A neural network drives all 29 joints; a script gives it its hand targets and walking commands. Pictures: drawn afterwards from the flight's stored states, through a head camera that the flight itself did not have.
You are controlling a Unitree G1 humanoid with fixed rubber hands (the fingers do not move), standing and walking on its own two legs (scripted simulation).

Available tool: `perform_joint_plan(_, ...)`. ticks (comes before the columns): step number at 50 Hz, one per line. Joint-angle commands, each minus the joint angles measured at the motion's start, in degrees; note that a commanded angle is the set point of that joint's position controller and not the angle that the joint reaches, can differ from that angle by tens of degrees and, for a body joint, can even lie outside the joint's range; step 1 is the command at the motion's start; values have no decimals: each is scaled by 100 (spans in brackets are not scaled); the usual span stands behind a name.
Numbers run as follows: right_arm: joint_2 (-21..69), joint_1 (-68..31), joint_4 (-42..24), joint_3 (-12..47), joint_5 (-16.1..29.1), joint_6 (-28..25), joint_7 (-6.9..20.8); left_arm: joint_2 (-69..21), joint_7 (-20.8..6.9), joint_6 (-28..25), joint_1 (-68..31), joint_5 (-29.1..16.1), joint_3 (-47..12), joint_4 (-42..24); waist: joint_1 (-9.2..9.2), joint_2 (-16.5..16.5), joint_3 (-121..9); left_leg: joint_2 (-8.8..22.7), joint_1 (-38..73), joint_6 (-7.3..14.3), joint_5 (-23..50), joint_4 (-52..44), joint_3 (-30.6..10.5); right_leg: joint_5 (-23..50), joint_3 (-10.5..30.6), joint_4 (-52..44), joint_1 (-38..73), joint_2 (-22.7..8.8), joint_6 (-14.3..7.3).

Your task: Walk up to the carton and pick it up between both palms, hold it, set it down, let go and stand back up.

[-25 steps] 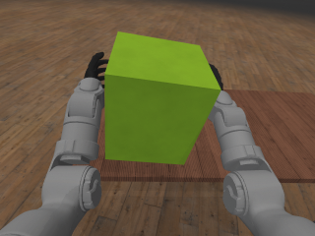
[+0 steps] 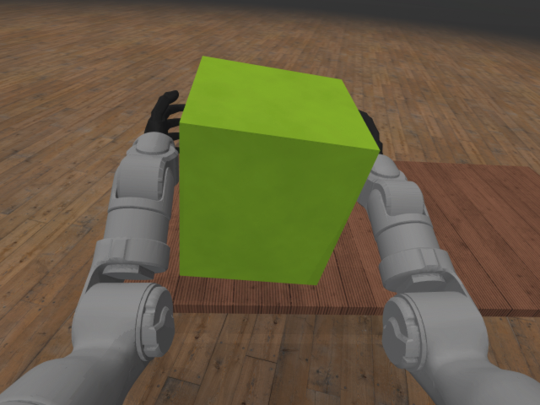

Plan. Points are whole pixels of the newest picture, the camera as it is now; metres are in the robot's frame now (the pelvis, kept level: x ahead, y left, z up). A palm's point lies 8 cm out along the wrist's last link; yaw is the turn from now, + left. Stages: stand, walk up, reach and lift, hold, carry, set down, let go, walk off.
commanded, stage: hold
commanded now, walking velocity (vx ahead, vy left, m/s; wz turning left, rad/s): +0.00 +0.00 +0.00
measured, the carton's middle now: (262, 175) +0.37 +0.04 +0.21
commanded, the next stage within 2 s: none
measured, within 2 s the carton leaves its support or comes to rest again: neither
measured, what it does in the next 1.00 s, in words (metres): stands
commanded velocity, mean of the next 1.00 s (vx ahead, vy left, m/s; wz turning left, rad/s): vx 0.00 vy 0.00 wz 0.00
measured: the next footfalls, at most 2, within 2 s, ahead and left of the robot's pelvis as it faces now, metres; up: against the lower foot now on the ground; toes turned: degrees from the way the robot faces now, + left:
none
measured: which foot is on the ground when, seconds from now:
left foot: down 0.00-1.00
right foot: down 0.00-1.00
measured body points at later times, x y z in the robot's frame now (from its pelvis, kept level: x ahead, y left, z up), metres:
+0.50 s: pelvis +0.00 +0.00 +0.00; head -0.09 +0.02 +0.44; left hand +0.38 +0.18 +0.27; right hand +0.39 -0.12 +0.25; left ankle +0.07 +0.09 -0.74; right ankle +0.03 -0.11 -0.74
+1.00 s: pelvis +0.00 +0.00 +0.00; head -0.09 +0.02 +0.44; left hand +0.38 +0.18 +0.27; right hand +0.39 -0.12 +0.25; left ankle +0.07 +0.09 -0.74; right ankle +0.03 -0.11 -0.74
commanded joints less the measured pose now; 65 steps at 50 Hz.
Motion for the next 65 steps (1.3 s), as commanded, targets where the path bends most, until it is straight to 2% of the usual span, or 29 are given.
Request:
perform_joint_plan(1,3275,-5404,-1533,2080,1409,-220,418,-4020,-1063,-205,-4910,-1135,-2479,-1843,-802,297,-2557,8,1572,-286,465,-495,-522,902,-216,-880,329,-15,268)
perform_joint_plan(7,3173,-5638,-1717,2024,1342,-170,404,-4062,-1147,-54,-4573,-988,-2291,-1336,-810,253,-2272,8,1335,-202,139,-559,-512,678,-168,-951,281,-43,273)
perform_joint_plan(8,3157,-5512,-1322,1904,1287,-109,420,-4008,-1162,-83,-4858,-948,-2247,-1281,-844,455,-2067,4,1325,-243,-144,-615,-479,355,-118,-978,115,-78,229)
perform_joint_plan(9,3255,-5600,-1738,1996,1354,-183,413,-4092,-1126,-147,-4988,-1113,-2440,-1746,-844,300,-2535,-24,1392,-238,218,-537,-497,767,-201,-864,355,-15,263)
perform_joint_plan(10,3280,-5610,-1705,2082,1451,-175,425,-4112,-1076,-184,-5130,-1181,-2581,-1893,-872,457,-2807,-25,1530,-279,515,-437,-514,894,-168,-840,272,-4,241)
perform_joint_plan(13,3235,-5457,-1629,2039,1458,-72,374,-4090,-1099,-103,-4911,-1115,-2484,-1781,-864,375,-2456,-11,1560,-275,588,-465,-502,995,-182,-877,264,-8,266)
perform_joint_plan(17,3103,-5542,-1351,1813,1265,-54,421,-4006,-1143,-72,-4989,-942,-2257,-1408,-854,438,-2082,18,1248,-251,-125,-612,-505,363,-164,-947,152,-63,226)
perform_joint_plan(20,3074,-5557,-1452,1735,1268,-97,427,-4066,-1164,-46,-4853,-986,-2366,-1371,-954,423,-2156,3,1315,-277,-136,-625,-486,390,-187,-955,157,-55,257)
perform_joint_plan(23,3082,-5492,-1168,1669,1229,-39,428,-3879,-1217,-35,-4856,-867,-2127,-1084,-867,286,-1912,38,1159,-224,-357,-709,-484,305,-128,-973,200,-139,279)
perform_joint_plan(24,3244,-5487,-1253,1804,1221,-52,414,-3892,-1251,-68,-4785,-819,-2100,-1246,-785,203,-2004,14,1131,-213,-172,-683,-471,457,-162,-907,351,-101,253)
perform_joint_plan(27,3209,-5619,-1642,1931,1402,-83,406,-4064,-1206,-72,-4933,-1025,-2359,-1473,-882,519,-2512,-18,1416,-271,229,-548,-446,723,-119,-907,323,-68,230)
perform_joint_plan(28,3167,-5429,-1599,1943,1353,-24,378,-3963,-1208,-44,-4742,-978,-2260,-1531,-856,372,-2266,-41,1422,-225,542,-533,-459,974,-132,-894,375,-58,267)
perform_joint_plan(32,3332,-5748,-1900,2027,1388,-77,355,-4010,-1214,-49,-4719,-988,-2246,-1369,-760,94,-2344,-31,1223,-176,128,-544,-440,817,-103,-887,409,-94,300)
perform_joint_plan(34,3243,-5808,-1520,1805,1230,2,388,-3961,-1216,-68,-4857,-923,-2111,-872,-799,198,-1898,29,1066,-164,-337,-691,-506,231,-77,-962,58,-117,252)
perform_joint_plan(37,3370,-5797,-1761,1910,1383,-62,371,-4104,-1217,-85,-4951,-1096,-2323,-1412,-838,284,-2403,-1,1347,-227,254,-544,-455,806,-113,-883,347,-62,263)
perform_joint_plan(38,3155,-5442,-1559,1809,1326,-7,372,-4056,-1219,-95,-4933,-1071,-2413,-1583,-969,583,-2327,-19,1393,-315,362,-532,-472,877,-124,-857,343,-66,198)
perform_joint_plan(39,3095,-5516,-1195,1729,1294,75,366,-3953,-1212,-17,-4976,-887,-2167,-1114,-925,466,-1834,5,1159,-273,-153,-637,-491,321,-115,-944,163,-84,221)
perform_joint_plan(42,3264,-5812,-1490,1908,1275,-57,439,-4036,-1166,-55,-5017,-900,-2082,-1138,-738,346,-2089,-10,1148,-207,-167,-637,-459,249,-103,-942,162,-79,229)
perform_joint_plan(44,3255,-5725,-1437,1741,1277,-39,427,-4123,-1178,-127,-5253,-1058,-2411,-1379,-927,366,-2223,33,1171,-277,-129,-625,-527,310,-172,-892,118,-78,221)
perform_joint_plan(45,3264,-5556,-1335,1795,1314,-2,434,-3996,-1179,-45,-4913,-919,-2121,-1217,-792,319,-2036,5,1143,-238,-34,-638,-497,469,-140,-900,331,-68,234)
perform_joint_plan(46,3131,-5481,-1032,1573,1187,5,461,-4033,-1184,-80,-5120,-946,-2161,-1165,-900,463,-1761,44,1120,-262,-398,-726,-499,58,-123,-938,-22,-94,201)
perform_joint_plan(52,2954,-5356,-1557,1729,1303,-47,415,-4155,-1186,11,-4478,-928,-2341,-1236,-908,483,-2189,66,1335,-361,313,-561,-526,772,-141,-895,434,6,164)
perform_joint_plan(53,3092,-5611,-1492,1637,1243,-44,430,-4124,-1189,-65,-4971,-1018,-2361,-1222,-980,425,-2156,49,1220,-298,-102,-619,-556,369,-117,-942,219,-65,183)
perform_joint_plan(55,3166,-5331,-1589,1766,1343,-32,444,-4134,-1173,-34,-4822,-1071,-2469,-1714,-962,621,-2459,96,1467,-417,483,-545,-538,914,-153,-814,403,-8,166)
perform_joint_plan(56,3050,-5491,-1392,1776,1387,35,439,-3986,-1191,10,-4773,-901,-2201,-1229,-867,483,-1936,44,1273,-305,78,-635,-487,532,-134,-955,237,-55,227)
perform_joint_plan(58,3197,-5931,-1987,1956,1417,-48,385,-4140,-1212,-33,-4885,-1120,-2392,-1404,-898,310,-2359,21,1321,-272,386,-518,-510,823,-81,-896,359,-38,226)
perform_joint_plan(60,3056,-5800,-1678,1732,1304,-61,401,-4198,-1205,-31,-4962,-1104,-2464,-1246,-962,552,-2235,46,1325,-329,188,-533,-525,604,-99,-902,178,-58,182)
perform_joint_plan(62,3148,-5669,-1421,1754,1240,51,387,-3865,-1252,9,-4680,-802,-1927,-982,-737,150,-1732,-19,1033,-166,-354,-712,-409,271,-44,-987,292,-128,275)
perform_joint_plan(65,3194,-5793,-1660,1779,1338,-41,409,-4027,-1211,-69,-5173,-1119,-2400,-1551,-981,509,-2603,-6,1349,-276,77,-555,-463,725,-89,-841,258,-86,257)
